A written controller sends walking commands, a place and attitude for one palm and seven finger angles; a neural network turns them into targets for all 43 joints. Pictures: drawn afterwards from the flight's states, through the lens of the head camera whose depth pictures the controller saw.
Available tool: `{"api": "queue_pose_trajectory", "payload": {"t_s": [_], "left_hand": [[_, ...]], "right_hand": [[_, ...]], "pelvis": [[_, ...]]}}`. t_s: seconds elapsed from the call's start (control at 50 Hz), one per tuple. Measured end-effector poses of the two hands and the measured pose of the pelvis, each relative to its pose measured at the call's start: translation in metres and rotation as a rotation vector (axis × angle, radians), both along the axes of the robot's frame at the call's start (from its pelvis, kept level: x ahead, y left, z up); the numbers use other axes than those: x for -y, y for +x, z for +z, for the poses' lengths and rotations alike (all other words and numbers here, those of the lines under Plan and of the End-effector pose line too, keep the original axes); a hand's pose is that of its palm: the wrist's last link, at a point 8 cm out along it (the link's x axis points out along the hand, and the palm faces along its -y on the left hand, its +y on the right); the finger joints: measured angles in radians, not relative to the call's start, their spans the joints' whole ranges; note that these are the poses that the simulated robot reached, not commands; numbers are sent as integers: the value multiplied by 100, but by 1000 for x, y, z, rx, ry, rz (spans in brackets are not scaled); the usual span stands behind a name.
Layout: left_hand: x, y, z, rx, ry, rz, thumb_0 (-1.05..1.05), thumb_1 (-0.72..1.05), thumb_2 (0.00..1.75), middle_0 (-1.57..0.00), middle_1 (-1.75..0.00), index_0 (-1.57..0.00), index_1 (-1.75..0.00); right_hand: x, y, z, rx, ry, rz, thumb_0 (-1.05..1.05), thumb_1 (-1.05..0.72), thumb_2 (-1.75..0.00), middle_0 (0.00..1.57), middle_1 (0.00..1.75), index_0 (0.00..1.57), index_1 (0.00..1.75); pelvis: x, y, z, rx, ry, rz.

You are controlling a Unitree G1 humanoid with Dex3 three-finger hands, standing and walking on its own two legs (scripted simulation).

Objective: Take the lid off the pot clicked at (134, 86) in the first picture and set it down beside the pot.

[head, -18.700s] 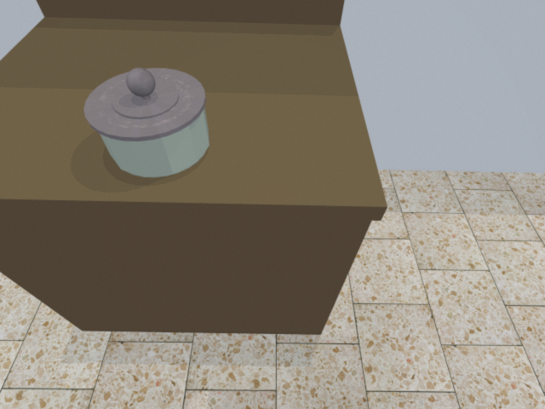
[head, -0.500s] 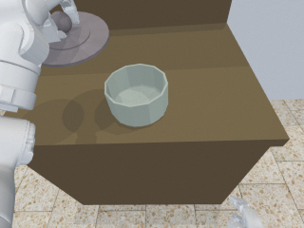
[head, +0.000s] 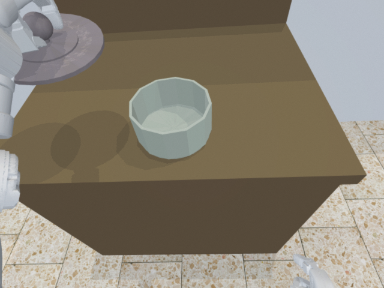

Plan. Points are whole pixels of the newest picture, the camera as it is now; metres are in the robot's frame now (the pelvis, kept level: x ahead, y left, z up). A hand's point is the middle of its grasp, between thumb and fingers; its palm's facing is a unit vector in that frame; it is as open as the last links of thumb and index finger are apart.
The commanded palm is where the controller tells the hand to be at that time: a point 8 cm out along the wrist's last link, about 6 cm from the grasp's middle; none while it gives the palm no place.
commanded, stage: move the lid sideways beside the pot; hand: left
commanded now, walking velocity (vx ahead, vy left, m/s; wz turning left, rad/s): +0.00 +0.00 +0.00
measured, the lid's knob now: (37, 26) +0.48 +0.26 +0.30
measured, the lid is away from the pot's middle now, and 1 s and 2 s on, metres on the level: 0.20 0.22 0.22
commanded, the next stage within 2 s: lower the lid onto the table in 0.36 s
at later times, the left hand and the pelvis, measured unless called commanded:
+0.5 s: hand (1, 36) +0.43 +0.29 +0.31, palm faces -0.07 -0.02 -1.00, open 7.5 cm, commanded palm +0.40 +0.28 +0.38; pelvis +0.00 +0.01 +0.00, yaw +1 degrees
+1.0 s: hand (25, 55) +0.43 +0.27 +0.28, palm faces -0.13 -0.07 -0.99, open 7.5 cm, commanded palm +0.40 +0.28 +0.35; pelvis +0.00 +0.00 +0.00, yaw +0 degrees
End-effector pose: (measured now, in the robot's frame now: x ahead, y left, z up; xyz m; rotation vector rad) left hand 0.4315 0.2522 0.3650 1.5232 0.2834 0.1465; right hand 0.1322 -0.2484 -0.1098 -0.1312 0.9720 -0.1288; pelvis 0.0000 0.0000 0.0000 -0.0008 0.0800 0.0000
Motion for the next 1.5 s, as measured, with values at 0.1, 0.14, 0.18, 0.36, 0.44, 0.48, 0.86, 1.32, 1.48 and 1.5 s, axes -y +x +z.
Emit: {"api": "queue_pose_trajectory", "payload": {"t_s": [0.1, 0.14, 0.18, 0.36, 0.44, 0.48, 0.86, 1.32, 1.48, 1.5], "left_hand": [[-14, -1, 1, 3, -6, 21, -2, 18, 100, -104, -92, -72, -78], [-20, -2, 1, 2, -8, 32, -2, 18, 100, -104, -92, -72, -78], [-26, -4, 0, -3, -5, 46, -2, 18, 100, -104, -92, -72, -78], [-41, -14, 1, -1, 16, 55, -2, 18, 100, -104, -92, -72, -77], [-38, -16, 0, -1, 28, 37, -2, 18, 100, -104, -92, -72, -77], [-34, -16, 1, 3, 32, 22, -2, 18, 100, -104, -92, -72, -77], [-16, -12, -21, -33, -19, 8, -3, 18, 100, -104, -92, -72, -78], [-27, -7, -59, -113, -25, 16, -2, 18, 100, -104, -92, -71, -77], [-28, -4, -71, -135, -31, 1, -2, 19, 100, -104, -92, -71, -77], [-28, -4, -71, -134, -34, -3, -2, 19, 100, -104, -92, -71, -77]], "right_hand": [[1, -2, 0, -13, -2, -8, 1, -90, -90, 20, 29, 20, 30], [1, -2, 0, -17, -1, -11, 1, -90, -90, 20, 29, 20, 30], [1, -2, 0, -23, -2, -12, 1, -90, -90, 20, 29, 20, 30], [-4, 3, 0, -35, -7, 8, 1, -90, -90, 20, 29, 20, 30], [-9, 7, 1, -29, -3, 23, 1, -90, -90, 20, 29, 20, 30], [-11, 10, 1, -21, 0, 30, 1, -90, -90, 20, 29, 20, 30], [-14, 9, 2, 27, 26, 27, 1, -90, -90, 20, 29, 20, 30], [12, -15, 0, -34, -32, -20, 1, -90, -90, 20, 29, 20, 30], [7, -9, 1, -25, -22, -14, 1, -90, -90, 20, 29, 20, 30], [7, -8, 1, -23, -21, -13, 1, -90, -90, 20, 29, 20, 30]], "pelvis": [[-1, 2, 0, -4, -2, -5], [-2, 3, 0, -6, -3, -5], [-2, 3, 0, -6, -4, -6], [-5, 3, 1, -3, -8, 6], [-6, 2, 1, -1, -9, 13], [-7, 1, 1, 0, -9, 15], [-5, -4, 0, 8, -3, -2], [4, -3, 0, 13, -9, 5], [2, 0, 0, 11, -11, 4], [2, 0, 0, 11, -11, 4]]}}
